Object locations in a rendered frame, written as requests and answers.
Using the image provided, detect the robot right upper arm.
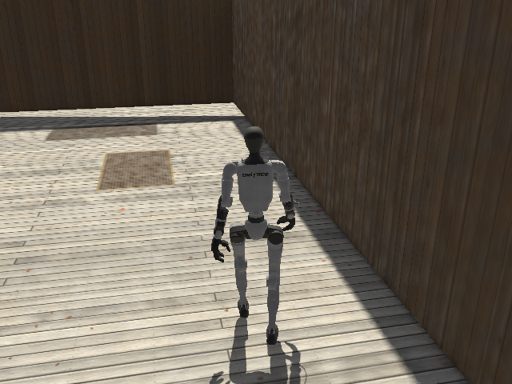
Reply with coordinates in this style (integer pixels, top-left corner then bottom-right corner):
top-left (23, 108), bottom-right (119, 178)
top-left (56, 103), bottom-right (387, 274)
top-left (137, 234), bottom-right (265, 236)
top-left (271, 160), bottom-right (291, 202)

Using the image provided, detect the robot right forearm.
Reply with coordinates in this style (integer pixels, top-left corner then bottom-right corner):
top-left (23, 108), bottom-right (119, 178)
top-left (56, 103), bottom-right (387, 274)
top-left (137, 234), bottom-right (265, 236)
top-left (282, 192), bottom-right (295, 219)

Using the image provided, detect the humanoid robot head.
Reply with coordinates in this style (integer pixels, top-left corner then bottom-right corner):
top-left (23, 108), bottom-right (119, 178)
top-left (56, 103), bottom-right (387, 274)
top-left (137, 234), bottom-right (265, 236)
top-left (241, 126), bottom-right (269, 165)

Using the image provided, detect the robot left forearm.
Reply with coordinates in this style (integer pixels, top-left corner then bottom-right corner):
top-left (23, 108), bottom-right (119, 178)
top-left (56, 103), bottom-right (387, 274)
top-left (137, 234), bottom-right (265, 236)
top-left (213, 196), bottom-right (229, 239)

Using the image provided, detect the right robot hand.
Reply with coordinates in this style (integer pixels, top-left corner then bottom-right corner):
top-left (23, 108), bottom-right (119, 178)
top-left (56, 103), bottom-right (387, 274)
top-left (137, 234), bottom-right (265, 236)
top-left (277, 216), bottom-right (295, 231)

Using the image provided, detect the robot left upper arm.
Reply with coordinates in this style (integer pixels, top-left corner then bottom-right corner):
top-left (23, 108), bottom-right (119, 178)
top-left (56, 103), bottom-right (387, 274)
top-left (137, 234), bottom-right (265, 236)
top-left (221, 162), bottom-right (238, 208)

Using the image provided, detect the robot left foot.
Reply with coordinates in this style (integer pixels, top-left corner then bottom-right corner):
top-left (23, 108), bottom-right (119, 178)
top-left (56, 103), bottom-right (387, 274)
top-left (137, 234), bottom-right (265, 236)
top-left (238, 299), bottom-right (249, 318)

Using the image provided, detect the left robot hand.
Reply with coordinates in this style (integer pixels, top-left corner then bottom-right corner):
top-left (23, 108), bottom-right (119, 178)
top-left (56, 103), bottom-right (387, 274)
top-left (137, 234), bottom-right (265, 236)
top-left (211, 238), bottom-right (230, 262)

